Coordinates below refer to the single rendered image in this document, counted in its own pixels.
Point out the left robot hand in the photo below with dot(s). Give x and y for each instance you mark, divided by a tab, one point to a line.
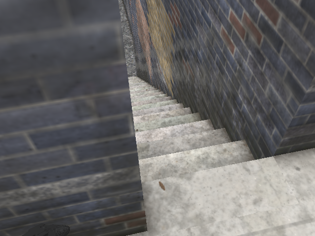
48	230

